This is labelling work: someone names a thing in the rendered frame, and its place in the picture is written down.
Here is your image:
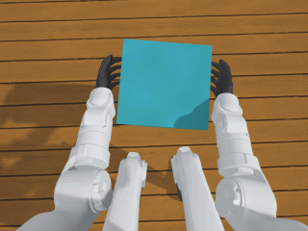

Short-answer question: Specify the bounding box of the right robot hand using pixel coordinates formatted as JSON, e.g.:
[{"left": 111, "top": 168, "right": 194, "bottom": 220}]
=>
[{"left": 210, "top": 59, "right": 233, "bottom": 98}]

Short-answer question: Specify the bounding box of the carton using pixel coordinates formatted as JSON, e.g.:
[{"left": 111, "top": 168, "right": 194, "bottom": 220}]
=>
[{"left": 116, "top": 38, "right": 213, "bottom": 130}]

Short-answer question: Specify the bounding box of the left robot upper arm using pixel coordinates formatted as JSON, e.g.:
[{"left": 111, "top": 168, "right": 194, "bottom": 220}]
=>
[{"left": 15, "top": 167, "right": 114, "bottom": 231}]

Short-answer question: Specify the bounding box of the robot left forearm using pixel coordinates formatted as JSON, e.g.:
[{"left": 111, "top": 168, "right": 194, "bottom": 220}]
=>
[{"left": 54, "top": 87, "right": 116, "bottom": 206}]

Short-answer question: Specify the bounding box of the robot right forearm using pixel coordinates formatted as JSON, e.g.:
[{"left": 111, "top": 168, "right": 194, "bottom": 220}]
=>
[{"left": 211, "top": 92, "right": 277, "bottom": 212}]

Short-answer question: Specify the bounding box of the right robot upper arm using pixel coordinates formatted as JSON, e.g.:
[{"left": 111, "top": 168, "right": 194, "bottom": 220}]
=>
[{"left": 215, "top": 175, "right": 308, "bottom": 231}]

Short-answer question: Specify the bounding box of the robot left shin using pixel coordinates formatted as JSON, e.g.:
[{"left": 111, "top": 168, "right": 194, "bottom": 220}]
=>
[{"left": 118, "top": 152, "right": 141, "bottom": 195}]

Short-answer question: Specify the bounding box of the left robot thigh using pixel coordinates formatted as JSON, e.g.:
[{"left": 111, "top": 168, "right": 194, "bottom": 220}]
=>
[{"left": 102, "top": 157, "right": 148, "bottom": 231}]

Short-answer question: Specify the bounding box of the left robot hand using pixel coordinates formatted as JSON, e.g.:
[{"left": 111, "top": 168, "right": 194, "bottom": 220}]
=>
[{"left": 95, "top": 54, "right": 122, "bottom": 90}]

